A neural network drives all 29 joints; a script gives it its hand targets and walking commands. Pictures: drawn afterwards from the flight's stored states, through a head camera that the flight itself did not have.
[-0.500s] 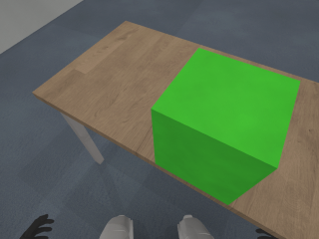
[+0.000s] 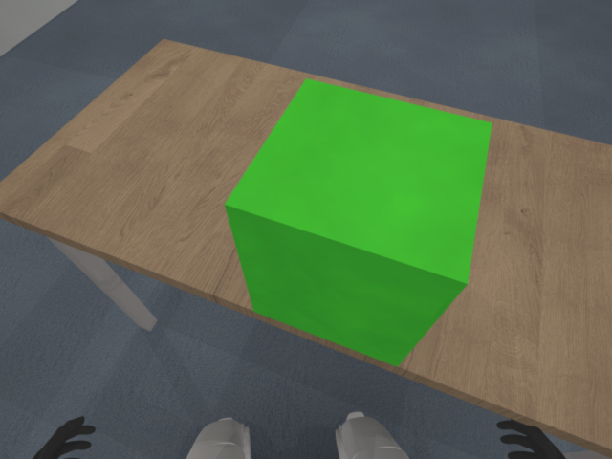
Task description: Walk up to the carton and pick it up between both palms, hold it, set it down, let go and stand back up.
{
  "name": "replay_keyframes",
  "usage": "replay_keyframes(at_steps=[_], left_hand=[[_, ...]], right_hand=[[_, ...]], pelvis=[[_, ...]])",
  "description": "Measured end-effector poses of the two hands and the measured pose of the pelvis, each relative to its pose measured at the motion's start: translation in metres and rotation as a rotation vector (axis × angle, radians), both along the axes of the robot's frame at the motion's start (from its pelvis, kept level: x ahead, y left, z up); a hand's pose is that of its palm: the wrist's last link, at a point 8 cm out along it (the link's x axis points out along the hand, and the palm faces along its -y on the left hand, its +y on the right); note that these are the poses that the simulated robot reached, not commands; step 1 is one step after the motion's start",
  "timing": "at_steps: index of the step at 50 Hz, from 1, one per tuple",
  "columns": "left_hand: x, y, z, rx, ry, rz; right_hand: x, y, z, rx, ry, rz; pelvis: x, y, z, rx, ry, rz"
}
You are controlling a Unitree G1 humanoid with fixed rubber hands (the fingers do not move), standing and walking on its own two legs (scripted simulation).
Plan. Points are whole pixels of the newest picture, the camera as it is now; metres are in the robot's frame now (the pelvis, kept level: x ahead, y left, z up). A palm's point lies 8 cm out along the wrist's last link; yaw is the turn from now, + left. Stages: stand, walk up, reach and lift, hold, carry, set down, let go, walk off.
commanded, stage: walk up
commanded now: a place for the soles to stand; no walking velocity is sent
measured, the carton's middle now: (354, 231) +0.37 -0.05 +0.08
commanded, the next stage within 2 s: none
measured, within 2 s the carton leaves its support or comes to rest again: neither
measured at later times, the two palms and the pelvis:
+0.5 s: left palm out of the picture +0.11 +0.32 -0.08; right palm out of the picture +0.10 -0.31 -0.08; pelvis -0.01 +0.00 +0.00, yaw -6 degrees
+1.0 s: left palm (67, 448) +0.13 +0.30 -0.07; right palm out of the picture +0.08 -0.33 -0.08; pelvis -0.01 -0.01 +0.00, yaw -10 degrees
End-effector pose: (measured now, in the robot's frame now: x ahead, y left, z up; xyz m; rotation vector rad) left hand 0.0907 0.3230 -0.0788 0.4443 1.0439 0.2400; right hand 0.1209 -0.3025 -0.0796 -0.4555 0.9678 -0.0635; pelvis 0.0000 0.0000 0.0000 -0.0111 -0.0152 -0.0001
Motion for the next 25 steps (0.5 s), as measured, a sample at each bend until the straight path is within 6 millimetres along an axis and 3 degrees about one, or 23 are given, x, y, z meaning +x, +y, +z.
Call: replay_keyframes(at_steps=[7,12,16,21,25], left_hand=[[-0.003,0.006,0.017,0.056,-0.012,-0.004],[-0.004,0.021,0.007,0.047,-0.021,-0.007],[0.004,0.019,0.000,0.021,-0.022,-0.036],[0.016,0.011,0.003,0.016,-0.019,-0.071],[0.020,-0.002,0.002,0.028,0.000,-0.098]], right_hand=[[0.009,0.003,-0.006,0.031,-0.025,-0.006],[0.005,0.015,-0.008,0.016,-0.030,-0.004],[-0.008,0.022,-0.002,0.019,-0.044,-0.048],[-0.017,0.009,0.008,0.003,-0.046,-0.080],[-0.023,-0.008,0.003,0.003,-0.034,-0.104]], pelvis=[[-0.003,0.001,0.002,0.003,-0.004,-0.009],[-0.008,0.015,-0.004,-0.013,-0.007,-0.008],[-0.010,0.020,-0.003,0.007,-0.022,-0.041],[-0.007,0.014,0.002,0.001,-0.017,-0.076],[-0.005,0.002,0.000,0.012,-0.009,-0.102]])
